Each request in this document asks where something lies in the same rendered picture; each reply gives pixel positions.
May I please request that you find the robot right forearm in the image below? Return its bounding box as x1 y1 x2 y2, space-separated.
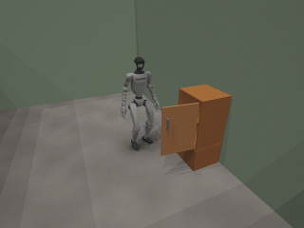
121 87 127 106

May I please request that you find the right robot shin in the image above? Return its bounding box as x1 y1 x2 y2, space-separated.
132 126 139 142

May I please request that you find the robot left hand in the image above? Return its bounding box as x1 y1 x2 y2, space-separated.
153 101 161 112

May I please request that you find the robot right hand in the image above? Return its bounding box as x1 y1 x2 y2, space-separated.
121 106 127 119

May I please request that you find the robot left thigh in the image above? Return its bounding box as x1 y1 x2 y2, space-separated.
143 100 154 127

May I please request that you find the left robot upper arm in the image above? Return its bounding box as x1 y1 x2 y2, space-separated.
146 71 153 89

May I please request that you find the cupboard door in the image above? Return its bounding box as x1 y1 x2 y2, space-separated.
161 103 200 156

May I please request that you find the right robot upper arm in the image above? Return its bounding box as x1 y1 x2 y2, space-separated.
123 73 133 92

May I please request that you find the handle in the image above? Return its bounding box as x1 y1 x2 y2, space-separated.
165 117 169 131

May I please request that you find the robot left forearm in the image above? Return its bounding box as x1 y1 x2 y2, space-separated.
149 86 157 102

